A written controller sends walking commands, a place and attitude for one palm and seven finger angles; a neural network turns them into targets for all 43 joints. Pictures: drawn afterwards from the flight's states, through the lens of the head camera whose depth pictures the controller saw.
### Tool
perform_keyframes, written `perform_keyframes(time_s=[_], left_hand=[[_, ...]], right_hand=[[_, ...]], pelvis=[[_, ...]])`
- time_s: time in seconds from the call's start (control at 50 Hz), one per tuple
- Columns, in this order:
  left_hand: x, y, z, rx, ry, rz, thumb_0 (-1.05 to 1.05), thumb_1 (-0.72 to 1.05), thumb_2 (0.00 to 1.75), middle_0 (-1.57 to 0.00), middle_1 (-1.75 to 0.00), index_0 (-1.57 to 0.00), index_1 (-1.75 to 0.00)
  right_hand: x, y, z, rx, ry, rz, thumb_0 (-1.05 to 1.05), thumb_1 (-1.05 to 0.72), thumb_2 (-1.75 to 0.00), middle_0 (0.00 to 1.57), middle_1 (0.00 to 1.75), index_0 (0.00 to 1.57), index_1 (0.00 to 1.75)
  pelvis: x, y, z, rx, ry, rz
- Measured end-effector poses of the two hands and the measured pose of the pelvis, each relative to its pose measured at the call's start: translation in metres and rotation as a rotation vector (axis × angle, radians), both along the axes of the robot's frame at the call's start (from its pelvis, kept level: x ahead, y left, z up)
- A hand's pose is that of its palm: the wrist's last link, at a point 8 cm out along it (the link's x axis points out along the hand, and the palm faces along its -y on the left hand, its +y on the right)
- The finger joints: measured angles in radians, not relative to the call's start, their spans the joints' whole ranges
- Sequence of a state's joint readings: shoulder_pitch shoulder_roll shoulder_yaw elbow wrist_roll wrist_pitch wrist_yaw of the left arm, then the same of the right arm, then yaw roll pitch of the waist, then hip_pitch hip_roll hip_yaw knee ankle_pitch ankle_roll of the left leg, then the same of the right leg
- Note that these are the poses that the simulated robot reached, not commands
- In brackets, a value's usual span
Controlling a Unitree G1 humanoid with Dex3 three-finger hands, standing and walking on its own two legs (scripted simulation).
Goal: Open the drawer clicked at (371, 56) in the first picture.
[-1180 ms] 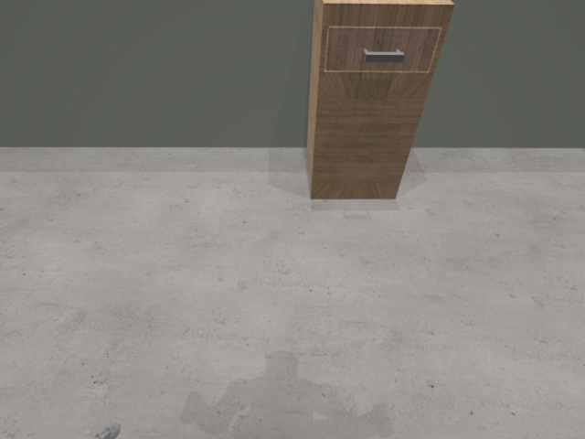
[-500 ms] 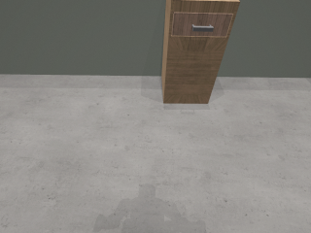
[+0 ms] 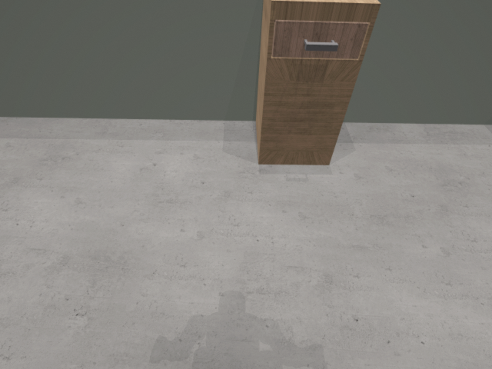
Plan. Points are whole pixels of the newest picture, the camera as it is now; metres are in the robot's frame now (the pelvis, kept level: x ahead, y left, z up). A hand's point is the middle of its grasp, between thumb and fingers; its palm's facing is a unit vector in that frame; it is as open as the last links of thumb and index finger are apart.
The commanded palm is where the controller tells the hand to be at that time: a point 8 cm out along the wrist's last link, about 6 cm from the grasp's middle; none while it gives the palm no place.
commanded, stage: look at it before walking up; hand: left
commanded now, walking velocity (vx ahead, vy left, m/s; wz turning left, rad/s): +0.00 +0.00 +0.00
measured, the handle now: (320, 44) +1.36 -0.24 -0.04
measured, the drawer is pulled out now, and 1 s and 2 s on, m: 0.00 0.00 0.00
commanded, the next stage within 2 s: walk to a spot facing it in 0.26 s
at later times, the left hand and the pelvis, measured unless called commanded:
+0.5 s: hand out of the picture +0.08 +0.24 -0.16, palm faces -0.04 -0.94 -0.33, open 7.4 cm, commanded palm none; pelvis +0.01 +0.00 +0.00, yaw -2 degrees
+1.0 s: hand out of the picture +0.06 +0.14 -0.16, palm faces -0.20 -0.95 -0.23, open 7.4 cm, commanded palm none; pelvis +0.00 -0.04 +0.00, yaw -16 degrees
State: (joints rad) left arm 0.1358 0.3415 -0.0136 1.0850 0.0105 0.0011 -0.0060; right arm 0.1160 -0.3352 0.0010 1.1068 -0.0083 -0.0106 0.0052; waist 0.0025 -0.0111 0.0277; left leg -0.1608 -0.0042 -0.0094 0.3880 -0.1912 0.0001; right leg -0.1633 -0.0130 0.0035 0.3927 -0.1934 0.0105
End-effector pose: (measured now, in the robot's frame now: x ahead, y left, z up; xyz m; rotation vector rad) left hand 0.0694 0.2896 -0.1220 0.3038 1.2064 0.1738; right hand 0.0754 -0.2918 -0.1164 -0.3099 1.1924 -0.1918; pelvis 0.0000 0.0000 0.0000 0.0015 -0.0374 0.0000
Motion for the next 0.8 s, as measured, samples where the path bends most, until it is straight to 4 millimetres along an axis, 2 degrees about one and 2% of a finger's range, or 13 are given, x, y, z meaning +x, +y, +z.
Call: perform_keyframes(time_s=[0.22, 0.48, 0.56, 0.66, 0.8], left_hand=[[-0.003, 0.001, 0.0, 0.005, 0.025, 0.008, 0.0, 0.9, 0.9, -0.2, -0.3, -0.2, -0.3], [0.004, -0.002, 0.0, 0.012, 0.026, 0.007, 0.0, 0.9, 0.9, -0.2, -0.3, -0.2, -0.3], [0.004, -0.013, -0.008, -0.004, 0.056, -0.016, 0.0, 0.9, 0.9, -0.2, -0.3, -0.2, -0.3], [0.002, -0.035, -0.02, -0.037, 0.088, -0.06, 0.0, 0.9, 0.9, -0.2, -0.3, -0.2, -0.3], [-0.001, -0.075, -0.026, -0.041, 0.08, -0.108, 0.0, 0.9, 0.9, -0.2, -0.3, -0.2, -0.3]], right_hand=[[0.001, -0.002, -0.001, -0.001, 0.019, 0.0, 0.0, -0.9, -0.9, 0.21, 0.3, 0.2, 0.3], [0.008, -0.001, -0.003, 0.001, 0.002, -0.013, 0.0, -0.9, -0.9, 0.21, 0.3, 0.2, 0.3], [0.001, 0.006, -0.01, 0.023, -0.016, -0.055, 0.0, -0.9, -0.9, 0.2, 0.3, 0.2, 0.3], [-0.021, 0.014, -0.025, 0.07, -0.015, -0.121, 0.0, -0.9, -0.9, 0.2, 0.3, 0.2, 0.3], [-0.058, 0.002, -0.056, 0.135, 0.018, -0.219, 0.0, -0.9, -0.9, 0.21, 0.3, 0.2, 0.3]], pelvis=[[0.005, -0.002, 0.001, 0.0, 0.003, 0.001], [0.008, -0.003, -0.001, 0.001, 0.006, -0.023], [0.005, -0.004, -0.005, 0.007, 0.013, -0.063], [-0.002, -0.011, -0.014, 0.031, 0.013, -0.123], [-0.01, -0.033, -0.029, 0.029, 0.005, -0.192]])
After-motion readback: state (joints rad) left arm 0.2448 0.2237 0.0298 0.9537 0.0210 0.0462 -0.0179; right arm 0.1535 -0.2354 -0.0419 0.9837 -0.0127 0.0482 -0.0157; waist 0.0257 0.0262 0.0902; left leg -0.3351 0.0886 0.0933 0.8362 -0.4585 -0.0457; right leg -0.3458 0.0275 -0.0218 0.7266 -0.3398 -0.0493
